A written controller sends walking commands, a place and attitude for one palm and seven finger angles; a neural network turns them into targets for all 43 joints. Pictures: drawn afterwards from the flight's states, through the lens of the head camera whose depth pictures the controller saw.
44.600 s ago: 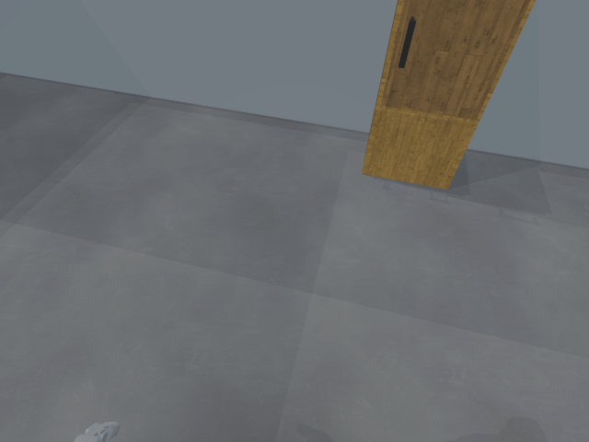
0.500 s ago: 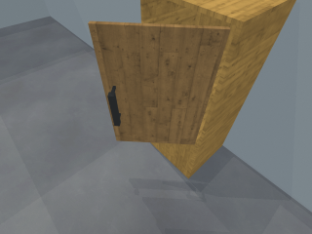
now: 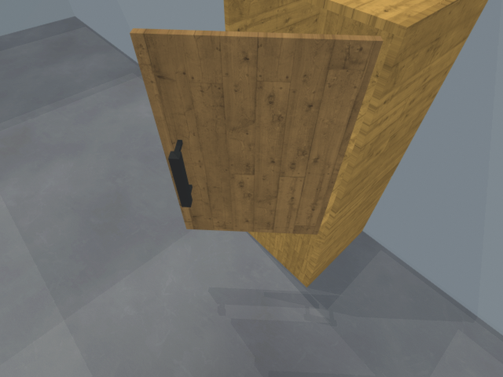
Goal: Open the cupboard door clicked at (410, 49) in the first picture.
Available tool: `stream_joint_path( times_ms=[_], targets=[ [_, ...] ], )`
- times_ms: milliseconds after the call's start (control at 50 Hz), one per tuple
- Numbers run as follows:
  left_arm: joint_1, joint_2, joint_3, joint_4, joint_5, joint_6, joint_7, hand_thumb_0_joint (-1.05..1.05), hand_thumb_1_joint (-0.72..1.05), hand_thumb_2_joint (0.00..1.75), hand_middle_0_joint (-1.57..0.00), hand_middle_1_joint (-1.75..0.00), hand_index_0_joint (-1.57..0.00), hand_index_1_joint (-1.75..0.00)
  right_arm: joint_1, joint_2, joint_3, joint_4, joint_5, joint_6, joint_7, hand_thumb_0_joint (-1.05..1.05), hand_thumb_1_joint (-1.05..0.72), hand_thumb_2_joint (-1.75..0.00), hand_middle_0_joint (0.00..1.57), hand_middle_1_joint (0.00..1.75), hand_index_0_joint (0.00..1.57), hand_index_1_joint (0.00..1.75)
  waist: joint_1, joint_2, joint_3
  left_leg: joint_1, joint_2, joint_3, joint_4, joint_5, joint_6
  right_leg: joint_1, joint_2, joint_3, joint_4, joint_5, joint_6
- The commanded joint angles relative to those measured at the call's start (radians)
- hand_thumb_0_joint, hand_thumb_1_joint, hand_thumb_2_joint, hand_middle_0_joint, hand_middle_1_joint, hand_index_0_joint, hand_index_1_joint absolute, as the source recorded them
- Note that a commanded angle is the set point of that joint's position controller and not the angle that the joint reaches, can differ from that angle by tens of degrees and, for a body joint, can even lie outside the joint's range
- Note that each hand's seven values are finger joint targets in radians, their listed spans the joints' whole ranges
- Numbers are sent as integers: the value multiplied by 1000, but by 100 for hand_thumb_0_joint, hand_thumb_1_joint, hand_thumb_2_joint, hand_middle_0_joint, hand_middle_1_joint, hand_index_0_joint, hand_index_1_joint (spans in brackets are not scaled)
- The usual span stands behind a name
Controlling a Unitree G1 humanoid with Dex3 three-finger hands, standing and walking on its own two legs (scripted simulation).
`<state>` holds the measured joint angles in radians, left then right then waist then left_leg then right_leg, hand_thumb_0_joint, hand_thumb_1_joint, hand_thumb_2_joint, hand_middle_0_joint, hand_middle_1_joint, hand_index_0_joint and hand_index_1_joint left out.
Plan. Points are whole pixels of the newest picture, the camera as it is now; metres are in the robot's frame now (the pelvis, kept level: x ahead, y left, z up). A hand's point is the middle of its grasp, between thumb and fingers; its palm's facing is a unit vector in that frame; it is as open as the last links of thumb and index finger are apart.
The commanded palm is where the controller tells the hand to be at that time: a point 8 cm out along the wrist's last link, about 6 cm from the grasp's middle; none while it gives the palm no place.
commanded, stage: come to a stop and stand still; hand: left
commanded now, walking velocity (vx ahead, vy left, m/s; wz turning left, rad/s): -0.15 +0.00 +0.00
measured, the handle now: (183, 174) +0.54 +0.19 -0.05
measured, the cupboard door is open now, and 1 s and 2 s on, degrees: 45 45 45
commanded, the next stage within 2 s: look again from close up in 0.76 s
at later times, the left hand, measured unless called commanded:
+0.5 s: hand out of the picture +0.05 +0.19 -0.15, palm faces -0.02 -0.96 -0.27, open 7.4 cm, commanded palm none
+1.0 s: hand out of the picture +0.02 +0.19 -0.16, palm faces -0.01 -0.97 -0.26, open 7.4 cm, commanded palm none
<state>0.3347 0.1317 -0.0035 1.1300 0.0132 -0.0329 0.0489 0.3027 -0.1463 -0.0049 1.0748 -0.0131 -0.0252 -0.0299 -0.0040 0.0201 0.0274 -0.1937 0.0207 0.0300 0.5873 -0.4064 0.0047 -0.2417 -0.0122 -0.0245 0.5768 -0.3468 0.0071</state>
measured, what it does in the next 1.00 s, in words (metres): stands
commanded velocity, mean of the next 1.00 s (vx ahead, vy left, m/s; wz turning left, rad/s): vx -0.02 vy -0.01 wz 0.00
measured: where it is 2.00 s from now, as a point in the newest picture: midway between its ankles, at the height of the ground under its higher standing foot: outside the picture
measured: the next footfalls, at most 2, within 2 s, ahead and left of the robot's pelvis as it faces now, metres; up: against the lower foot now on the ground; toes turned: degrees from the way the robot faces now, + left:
none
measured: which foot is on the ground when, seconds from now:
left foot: down 0.00-1.00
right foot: down 0.00-1.00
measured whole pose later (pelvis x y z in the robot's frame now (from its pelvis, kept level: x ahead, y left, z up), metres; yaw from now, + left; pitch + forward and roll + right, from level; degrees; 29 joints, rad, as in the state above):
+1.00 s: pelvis -0.02 -0.02 +0.01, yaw -1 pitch +0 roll +0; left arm 0.18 0.24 0.00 1.09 0.01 -0.01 0.02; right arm 0.19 -0.22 0.01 1.11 -0.01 -0.02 -0.02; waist 0.00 -0.01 0.06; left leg -0.12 0.02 0.04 0.41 -0.28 -0.01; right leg -0.20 -0.01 -0.02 0.46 -0.25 -0.01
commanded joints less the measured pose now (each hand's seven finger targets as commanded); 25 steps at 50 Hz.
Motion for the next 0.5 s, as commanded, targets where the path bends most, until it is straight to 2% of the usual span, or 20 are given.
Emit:
stream_joint_path(
  times_ms=[0, 60, 120, 180, 240, 300, 380, 400, 480],
  targets=[
    [30, 149, 32, -61, -5, -21, 11, 0, 90, 90, -20, -30, -20, -30, 82, -121, -20, -51, 8, -23, -14, 0, -90, -90, 20, 30, 20, 30, -10, 40, -82, 73, 105, -56, -44, 855, 27, 91, -80, 48, 10, 595, -56],
    [12, 136, 36, -83, -3, 2, 14, 0, 90, 90, -20, -30, -20, -30, 65, -121, -30, -71, 9, -7, -19, 0, -90, -90, 20, 30, 20, 30, -9, -33, -32, 63, 105, -52, -78, 742, 29, 52, -84, 52, 13, 563, -49],
    [0, 132, 39, -111, -2, 15, 11, 0, 90, 90, -20, -30, -20, -30, 37, -111, -31, -81, 3, 0, -18, 0, -90, -90, 20, 30, 20, 30, -1, -14, -5, 44, 101, -53, -108, 665, 33, 38, -82, 63, 2, 504, -45],
    [-19, 145, 42, -130, -1, 22, 9, 0, 90, 90, -20, -30, -20, -30, 13, -113, -33, -87, -1, 0, -16, 0, -90, -90, 20, 30, 20, 30, 3, 29, -34, 52, 99, -53, -127, 653, 38, 55, -78, 63, 4, 485, -43],
    [-50, 173, 44, -143, -1, 21, 2, 0, 90, 90, -20, -30, -20, -30, -28, -129, -31, -96, -1, 3, -12, 0, -90, -90, 20, 30, 20, 30, 7, -10, -39, 31, 85, -50, -145, 482, 32, 64, -90, 86, -38, 458, -45],
    [-94, 201, 44, -157, 1, 17, -4, 0, 90, 90, -20, -30, -20, -30, -49, -150, -32, -95, -2, 2, -6, 0, -90, -90, 20, 30, 20, 30, 3, -35, -8, 9, 77, -54, -179, 346, 31, 56, -91, 103, -83, 393, -49],
    [-131, 221, 43, -165, 1, 15, -11, 0, 90, 90, -20, -30, -20, -30, -68, -164, -28, -83, -4, -2, 1, 0, -90, -90, 20, 30, 20, 30, 6, -37, 29, -6, 76, -62, -221, 255, 32, 42, -86, 108, -131, 284, -48],
    [-138, 230, 45, -166, 2, 15, -13, 0, 90, 90, -20, -30, -20, -30, -73, -177, -26, -80, -4, -3, 3, 0, -90, -90, 20, 30, 20, 30, 6, -19, 30, -13, 73, -66, -226, 241, 31, 43, -87, 115, -138, 262, -48],
    [-153, 248, 45, -166, 1, 8, -19, 0, 90, 90, -20, -30, -20, -30, -79, -188, -25, -71, -5, -6, 7, 0, -90, -90, 20, 30, 20, 30, 5, -33, 2, 10, 73, -62, -237, 225, 30, 54, -92, 117, -164, 232, -50]
  ],
)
